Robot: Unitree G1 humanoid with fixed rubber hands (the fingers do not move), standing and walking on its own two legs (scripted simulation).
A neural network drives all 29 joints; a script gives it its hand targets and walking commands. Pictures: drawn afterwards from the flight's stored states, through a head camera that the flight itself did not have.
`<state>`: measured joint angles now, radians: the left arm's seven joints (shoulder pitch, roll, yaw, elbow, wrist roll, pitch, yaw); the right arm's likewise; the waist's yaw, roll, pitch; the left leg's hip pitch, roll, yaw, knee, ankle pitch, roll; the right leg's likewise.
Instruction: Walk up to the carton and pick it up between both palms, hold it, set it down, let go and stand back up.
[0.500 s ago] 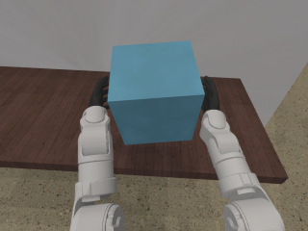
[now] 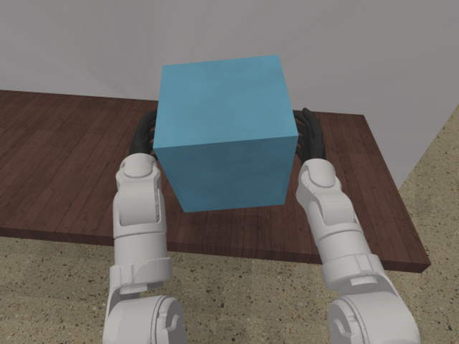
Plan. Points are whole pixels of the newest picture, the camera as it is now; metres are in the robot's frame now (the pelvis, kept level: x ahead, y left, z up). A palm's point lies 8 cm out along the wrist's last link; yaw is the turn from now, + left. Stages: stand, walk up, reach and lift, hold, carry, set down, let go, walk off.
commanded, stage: hold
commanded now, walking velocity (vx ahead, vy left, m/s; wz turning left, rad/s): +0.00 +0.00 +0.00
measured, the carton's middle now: (227, 139) +0.41 +0.01 +0.16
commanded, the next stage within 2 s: none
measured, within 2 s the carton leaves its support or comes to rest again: neither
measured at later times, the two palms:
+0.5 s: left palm (145, 157) +0.37 +0.14 +0.17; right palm (312, 158) +0.36 -0.13 +0.16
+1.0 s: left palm (144, 157) +0.36 +0.15 +0.17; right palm (312, 157) +0.36 -0.13 +0.16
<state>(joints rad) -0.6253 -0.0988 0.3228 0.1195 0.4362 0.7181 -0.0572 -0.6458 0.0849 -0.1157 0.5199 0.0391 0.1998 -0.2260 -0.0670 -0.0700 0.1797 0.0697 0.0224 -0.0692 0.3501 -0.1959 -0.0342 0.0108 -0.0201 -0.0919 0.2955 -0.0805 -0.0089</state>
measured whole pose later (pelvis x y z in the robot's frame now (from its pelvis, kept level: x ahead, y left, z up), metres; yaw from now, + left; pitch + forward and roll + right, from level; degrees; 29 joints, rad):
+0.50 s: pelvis +0.01 +0.00 +0.00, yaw +0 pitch -13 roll -1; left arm -0.57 -0.11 0.28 0.02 0.42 0.73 -0.04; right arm -0.59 0.07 -0.06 0.45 0.08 0.17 -0.25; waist -0.09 -0.06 0.21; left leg 0.08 0.03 -0.06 0.37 -0.22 -0.03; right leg 0.03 -0.02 -0.10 0.29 -0.09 0.00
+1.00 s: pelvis +0.00 +0.00 +0.00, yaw +1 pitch -13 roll -1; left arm -0.57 -0.10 0.28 0.02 0.41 0.71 -0.05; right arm -0.60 0.08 -0.07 0.43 0.06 0.16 -0.25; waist -0.10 -0.06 0.21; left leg 0.07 0.03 -0.07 0.36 -0.20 -0.03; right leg 0.04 -0.02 -0.11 0.28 -0.08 -0.01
